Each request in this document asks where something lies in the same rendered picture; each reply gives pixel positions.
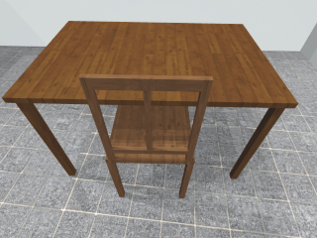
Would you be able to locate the chair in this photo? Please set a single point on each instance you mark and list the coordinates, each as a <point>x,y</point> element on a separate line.
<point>148,134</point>

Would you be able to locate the table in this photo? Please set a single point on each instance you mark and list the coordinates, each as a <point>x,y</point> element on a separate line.
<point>242,75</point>

